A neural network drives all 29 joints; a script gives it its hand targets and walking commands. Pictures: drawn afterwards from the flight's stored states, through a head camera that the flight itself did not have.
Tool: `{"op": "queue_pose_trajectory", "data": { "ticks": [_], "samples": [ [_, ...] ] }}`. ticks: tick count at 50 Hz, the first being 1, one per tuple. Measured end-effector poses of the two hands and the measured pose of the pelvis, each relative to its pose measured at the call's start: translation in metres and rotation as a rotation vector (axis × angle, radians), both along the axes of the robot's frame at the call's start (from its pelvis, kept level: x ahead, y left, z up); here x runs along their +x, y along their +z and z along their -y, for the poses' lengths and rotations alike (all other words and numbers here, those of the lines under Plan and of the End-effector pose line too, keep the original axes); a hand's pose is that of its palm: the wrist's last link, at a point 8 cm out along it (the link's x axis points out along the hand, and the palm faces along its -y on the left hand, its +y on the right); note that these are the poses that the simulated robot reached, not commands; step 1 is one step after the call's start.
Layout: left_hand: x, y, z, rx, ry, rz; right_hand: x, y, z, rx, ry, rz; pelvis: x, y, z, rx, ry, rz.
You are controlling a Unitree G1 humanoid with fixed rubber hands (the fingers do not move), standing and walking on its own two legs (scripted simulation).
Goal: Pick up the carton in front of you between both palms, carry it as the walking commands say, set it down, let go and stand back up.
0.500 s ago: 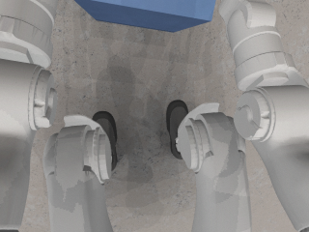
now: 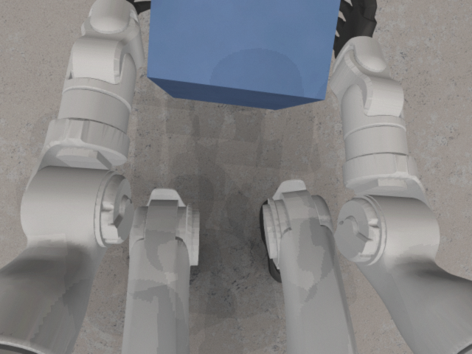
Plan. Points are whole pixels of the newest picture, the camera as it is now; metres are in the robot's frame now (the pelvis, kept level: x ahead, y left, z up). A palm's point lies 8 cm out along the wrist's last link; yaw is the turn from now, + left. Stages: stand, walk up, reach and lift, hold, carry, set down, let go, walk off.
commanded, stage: reach and lift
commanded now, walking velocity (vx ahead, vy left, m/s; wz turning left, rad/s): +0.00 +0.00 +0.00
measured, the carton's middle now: (237, 31) +0.56 -0.02 -0.18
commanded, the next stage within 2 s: none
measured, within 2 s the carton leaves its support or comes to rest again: neither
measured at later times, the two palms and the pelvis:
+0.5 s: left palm out of the picture +0.51 +0.14 +0.06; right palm (449, 16) +0.48 -0.16 +0.06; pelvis -0.01 +0.00 +0.12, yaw +1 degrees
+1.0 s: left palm out of the picture +0.45 +0.14 +0.22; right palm out of the picture +0.44 -0.16 +0.22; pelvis +0.04 +0.00 +0.25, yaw +2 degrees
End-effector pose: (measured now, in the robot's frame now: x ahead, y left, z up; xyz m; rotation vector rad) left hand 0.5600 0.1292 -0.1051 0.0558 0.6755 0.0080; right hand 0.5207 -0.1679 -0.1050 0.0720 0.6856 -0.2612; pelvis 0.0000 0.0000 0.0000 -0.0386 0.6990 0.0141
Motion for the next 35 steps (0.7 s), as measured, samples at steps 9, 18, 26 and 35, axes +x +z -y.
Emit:
{"op": "queue_pose_trajectory", "data": {
  "ticks": [9, 18, 26, 35],
  "samples": [
    [-0.030, 0.089, -0.002, -0.003, 0.024, -0.028, -0.028, 0.084, -0.002, -0.004, 0.020, -0.027, -0.014, 0.054, 0.002, 0.001, 0.013, -0.043],
    [-0.044, 0.131, -0.002, -0.004, 0.041, -0.010, -0.036, 0.128, -0.001, -0.008, 0.034, -0.009, -0.020, 0.089, 0.003, 0.009, 0.006, -0.061],
    [-0.056, 0.170, -0.008, -0.016, 0.068, -0.002, -0.040, 0.170, -0.006, -0.006, 0.051, 0.000, -0.009, 0.120, 0.004, 0.015, 0.008, -0.052],
    [-0.076, 0.230, -0.010, -0.024, 0.086, -0.013, -0.057, 0.231, -0.008, -0.005, 0.059, -0.011, 0.012, 0.170, 0.003, 0.016, 0.012, 0.006]
  ]
}}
